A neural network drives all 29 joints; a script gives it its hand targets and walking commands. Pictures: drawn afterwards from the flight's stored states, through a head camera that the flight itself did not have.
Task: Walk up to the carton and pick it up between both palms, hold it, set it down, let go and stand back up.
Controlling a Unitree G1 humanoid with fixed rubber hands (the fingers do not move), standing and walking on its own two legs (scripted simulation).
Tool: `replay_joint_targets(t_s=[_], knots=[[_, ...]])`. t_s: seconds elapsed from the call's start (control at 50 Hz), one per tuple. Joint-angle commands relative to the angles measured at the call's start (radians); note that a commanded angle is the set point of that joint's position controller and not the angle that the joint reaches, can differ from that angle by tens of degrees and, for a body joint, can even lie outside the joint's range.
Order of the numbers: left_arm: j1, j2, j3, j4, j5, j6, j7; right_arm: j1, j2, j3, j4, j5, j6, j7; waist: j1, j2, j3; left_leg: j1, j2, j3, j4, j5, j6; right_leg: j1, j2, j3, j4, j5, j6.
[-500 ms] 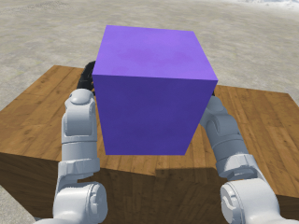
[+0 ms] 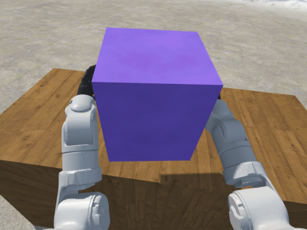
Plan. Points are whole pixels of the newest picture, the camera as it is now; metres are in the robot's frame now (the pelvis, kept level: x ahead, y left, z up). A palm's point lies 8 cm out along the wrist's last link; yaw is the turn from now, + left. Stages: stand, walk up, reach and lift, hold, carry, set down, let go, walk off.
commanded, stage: hold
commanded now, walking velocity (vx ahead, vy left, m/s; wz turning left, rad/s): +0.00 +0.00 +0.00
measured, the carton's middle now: (151, 99) +0.36 +0.00 +0.21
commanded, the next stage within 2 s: set down in 0.60 s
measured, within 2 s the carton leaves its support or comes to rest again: neither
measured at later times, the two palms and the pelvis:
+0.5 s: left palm (85, 95) +0.37 +0.16 +0.22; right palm (210, 99) +0.36 -0.15 +0.21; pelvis -0.01 +0.00 +0.00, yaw +0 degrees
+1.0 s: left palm (90, 97) +0.37 +0.15 +0.21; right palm (211, 104) +0.36 -0.15 +0.19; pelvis +0.00 +0.00 +0.00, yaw +0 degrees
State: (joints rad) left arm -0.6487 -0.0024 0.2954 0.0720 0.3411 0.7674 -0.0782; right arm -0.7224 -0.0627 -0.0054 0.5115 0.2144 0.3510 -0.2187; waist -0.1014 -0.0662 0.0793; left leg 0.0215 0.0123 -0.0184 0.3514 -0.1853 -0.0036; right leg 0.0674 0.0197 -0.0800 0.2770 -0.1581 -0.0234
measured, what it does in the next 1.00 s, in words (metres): stands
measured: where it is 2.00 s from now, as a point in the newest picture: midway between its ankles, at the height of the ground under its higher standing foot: outside the picture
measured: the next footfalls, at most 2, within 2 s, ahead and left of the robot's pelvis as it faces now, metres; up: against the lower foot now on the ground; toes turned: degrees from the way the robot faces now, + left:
none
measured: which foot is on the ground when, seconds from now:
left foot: down 0.00-1.00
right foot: down 0.00-1.00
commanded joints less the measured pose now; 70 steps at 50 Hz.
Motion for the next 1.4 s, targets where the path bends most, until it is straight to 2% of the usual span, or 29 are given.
replay_joint_targets(t_s=[0.0, 0.06, 0.1, 0.14, 0.18, 0.2, 0.24, 0.26, 0.3, 0.32, 0.38, 0.44, 0.5, 0.54, 0.58, 0.6, 0.66, 0.68, 0.72, 0.78, 0.82, 0.86, 0.96, 1.0, 1.12, 1.2, 1.26, 1.28, 1.38], knots=[[-0.608, -0.506, -0.416, -0.052, -0.131, -0.042, -0.130, -0.719, 0.563, 0.324, -0.287, 0.064, -0.038, 0.094, -0.002, 0.081, -0.363, 0.016, -0.055, 0.051, -0.056, 0.224, -0.014, 0.083, 0.026, -0.005, -0.022, 0.195, 0.070], [-0.626, -0.520, -0.445, -0.069, -0.146, -0.042, -0.132, -0.715, 0.570, 0.309, -0.290, 0.064, -0.043, 0.098, -0.022, 0.099, -0.378, 0.027, -0.051, 0.050, -0.053, 0.230, -0.021, 0.077, 0.027, -0.007, -0.017, 0.189, 0.066], [-0.633, -0.528, -0.445, -0.068, -0.149, -0.044, -0.126, -0.728, 0.569, 0.314, -0.286, 0.071, -0.042, 0.105, -0.013, 0.104, -0.397, 0.035, -0.049, 0.048, -0.048, 0.245, -0.024, 0.070, 0.032, -0.009, -0.016, 0.176, 0.063], [-0.600, -0.526, -0.433, -0.048, -0.139, -0.041, -0.126, -0.708, 0.552, 0.306, -0.277, 0.061, -0.040, 0.105, -0.020, 0.091, -0.394, 0.049, -0.047, 0.047, -0.046, 0.257, -0.025, 0.071, 0.036, -0.011, -0.019, 0.188, 0.063], [-0.614, -0.520, -0.424, -0.044, -0.133, -0.041, -0.126, -0.700, 0.542, 0.294, -0.251, 0.058, -0.038, 0.109, -0.017, 0.103, -0.379, 0.046, -0.044, 0.048, -0.054, 0.247, -0.030, 0.062, 0.036, -0.015, -0.022, 0.157, 0.060], [-0.593, -0.524, -0.421, -0.027, -0.133, -0.037, -0.128, -0.724, 0.541, 0.296, -0.279, 0.057, -0.045, 0.111, -0.014, 0.086, -0.383, 0.043, -0.043, 0.048, -0.053, 0.241, -0.023, 0.064, 0.038, -0.014, -0.024, 0.159, 0.059], [-0.604, -0.518, -0.402, -0.026, -0.125, -0.037, -0.129, -0.739, 0.547, 0.298, -0.267, 0.058, -0.047, 0.113, 0.002, 0.079, -0.376, 0.026, -0.043, 0.050, -0.057, 0.231, -0.016, 0.074, 0.037, -0.015, -0.020, 0.150, 0.058], [-0.624, -0.529, -0.419, -0.054, -0.139, -0.043, -0.124, -0.754, 0.557, 0.309, -0.289, 0.064, -0.053, 0.114, 0.007, 0.085, -0.418, 0.031, -0.043, 0.048, -0.054, 0.234, -0.019, 0.080, 0.040, -0.018, -0.015, 0.146, 0.058], [-0.643, -0.535, -0.422, -0.030, -0.142, -0.045, -0.117, -0.782, 0.569, 0.299, -0.277, 0.056, -0.058, 0.120, 0.008, 0.080, -0.400, 0.020, -0.040, 0.050, -0.060, 0.218, -0.013, 0.060, 0.041, -0.017, -0.024, 0.113, 0.055], [-0.656, -0.532, -0.427, -0.026, -0.141, -0.049, -0.114, -0.767, 0.563, 0.288, -0.257, 0.050, -0.058, 0.123, 0.005, 0.099, -0.396, 0.019, -0.041, 0.050, -0.062, 0.206, -0.017, 0.054, 0.039, -0.016, -0.021, 0.098, 0.053], [-0.629, -0.528, -0.412, -0.007, -0.134, -0.045, -0.115, -0.762, 0.558, 0.292, -0.253, 0.052, -0.059, 0.120, 0.005, 0.085, -0.396, 0.036, -0.044, 0.052, -0.055, 0.222, -0.012, 0.061, 0.035, -0.012, -0.025, 0.135, 0.057], [-0.638, -0.521, -0.412, -0.015, -0.138, -0.047, -0.120, -0.742, 0.553, 0.286, -0.234, 0.050, -0.053, 0.116, -0.012, 0.083, -0.396, 0.036, -0.048, 0.054, -0.053, 0.224, -0.015, 0.063, 0.033, -0.009, -0.026, 0.151, 0.060], [-0.652, -0.523, -0.406, -0.029, -0.137, -0.052, -0.121, -0.741, 0.569, 0.287, -0.229, 0.052, -0.054, 0.118, -0.004, 0.096, -0.398, 0.018, -0.050, 0.054, -0.061, 0.211, -0.013, 0.069, 0.027, -0.009, -0.020, 0.150, 0.063], [-0.641, -0.509, -0.390, -0.006, -0.126, -0.051, -0.125, -0.739, 0.565, 0.283, -0.214, 0.048, -0.052, 0.115, -0.002, 0.082, -0.389, 0.018, -0.053, 0.054, -0.060, 0.211, -0.010, 0.084, 0.027, -0.008, -0.021, 0.162, 0.064], [-0.634, -0.515, -0.393, -0.001, -0.132, -0.051, -0.127, -0.768, 0.572, 0.294, -0.255, 0.048, -0.062, 0.113, 0.007, 0.064, -0.411, 0.020, -0.051, 0.055, -0.057, 0.208, -0.004, 0.090, 0.030, -0.009, -0.019, 0.168, 0.065], [-0.629, -0.523, -0.418, -0.019, -0.148, -0.056, -0.126, -0.757, 0.571, 0.287, -0.265, 0.053, -0.064, 0.109, -0.017, 0.068, -0.422, 0.055, -0.052, 0.045, -0.045, 0.235, -0.009, 0.095, 0.036, -0.016, -0.012, 0.196, 0.072], [-0.661, -0.525, -0.438, -0.056, -0.156, -0.082, -0.123, -0.747, 0.564, 0.287, -0.281, 0.052, -0.082, 0.106, -0.029, 0.091, -0.427, 0.093, -0.056, 0.043, -0.028, 0.300, -0.027, 0.074, 0.037, -0.023, -0.007, 0.241, 0.077], [-0.644, -0.522, -0.431, -0.035, -0.149, -0.085, -0.126, -0.755, 0.557, 0.288, -0.290, 0.041, -0.093, 0.107, -0.026, 0.081, -0.433, 0.096, -0.058, 0.046, -0.027, 0.295, -0.024, 0.081, 0.035, -0.023, -0.010, 0.241, 0.076], [-0.610, -0.494, -0.374, 0.030, -0.105, -0.098, -0.137, -0.718, 0.528, 0.234, -0.212, -0.007, -0.110, 0.117, -0.022, 0.079, -0.337, 0.067, -0.057, 0.054, -0.064, 0.205, -0.015, 0.050, 0.027, -0.028, -0.027, 0.154, 0.075], [-0.583, -0.475, -0.311, 0.073, -0.062, -0.144, -0.161, -0.692, 0.503, 0.160, -0.173, -0.092, -0.191, 0.146, 0.001, 0.081, -0.308, 0.030, -0.047, 0.070, -0.106, 0.098, -0.004, 0.054, 0.016, -0.047, -0.032, 0.063, 0.068], [-0.568, -0.482, -0.321, 0.070, -0.065, -0.189, -0.159, -0.689, 0.486, 0.142, -0.192, -0.124, -0.261, 0.165, 0.013, 0.091, -0.345, 0.053, -0.039, 0.074, -0.098, 0.123, -0.014, 0.048, 0.023, -0.066, -0.028, 0.050, 0.058], [-0.522, -0.459, -0.295, 0.119, -0.051, -0.221, -0.156, -0.670, 0.475, 0.136, -0.167, -0.153, -0.305, 0.174, 0.032, 0.066, -0.306, 0.058, -0.037, 0.081, -0.096, 0.139, -0.003, 0.042, 0.022, -0.066, -0.039, 0.047, 0.055], [-0.453, -0.440, -0.279, 0.127, -0.028, -0.261, -0.160, -0.567, 0.465, 0.138, -0.113, -0.198, -0.369, 0.175, 0.038, 0.031, -0.235, 0.011, -0.043, 0.103, -0.114, 0.106, 0.019, 0.082, 0.003, -0.056, -0.040, 0.087, 0.065], [-0.454, -0.444, -0.298, 0.130, -0.035, -0.268, -0.160, -0.567, 0.454, 0.130, -0.121, -0.205, -0.390, 0.173, 0.032, 0.041, -0.228, 0.003, -0.040, 0.104, -0.117, 0.088, 0.017, 0.075, 0.001, -0.061, -0.041, 0.071, 0.063], [-0.466, -0.506, -0.461, 0.032, -0.119, -0.327, -0.121, -0.601, 0.462, 0.231, -0.251, -0.173, -0.465, 0.153, 0.000, 0.053, -0.449, 0.117, -0.041, 0.078, -0.022, 0.342, -0.024, 0.112, 0.018, -0.073, -0.004, 0.316, 0.068], [-0.452, -0.497, -0.480, 0.028, -0.125, -0.348, -0.104, -0.524, 0.462, 0.237, -0.216, -0.176, -0.458, 0.144, -0.020, 0.057, -0.461, 0.110, -0.042, 0.069, -0.026, 0.310, -0.026, 0.105, 0.007, -0.063, 0.000, 0.334, 0.075], [-0.430, -0.488, -0.463, 0.026, -0.110, -0.343, -0.100, -0.499, 0.458, 0.241, -0.199, -0.162, -0.451, 0.147, -0.003, 0.077, -0.444, 0.088, -0.046, 0.066, -0.030, 0.313, -0.033, 0.122, 0.003, -0.060, 0.001, 0.341, 0.076], [-0.439, -0.490, -0.474, 0.018, -0.113, -0.346, -0.098, -0.500, 0.464, 0.243, -0.202, -0.157, -0.450, 0.146, -0.013, 0.083, -0.458, 0.089, -0.047, 0.064, -0.026, 0.322, -0.035, 0.122, 0.002, -0.060, 0.007, 0.365, 0.078], [-0.366, -0.475, -0.419, 0.045, -0.073, -0.328, -0.102, -0.449, 0.460, 0.263, -0.171, -0.142, -0.429, 0.150, 0.012, 0.074, -0.401, 0.060, -0.050, 0.066, -0.037, 0.324, -0.025, 0.156, 0.003, -0.051, 0.014, 0.414, 0.082]])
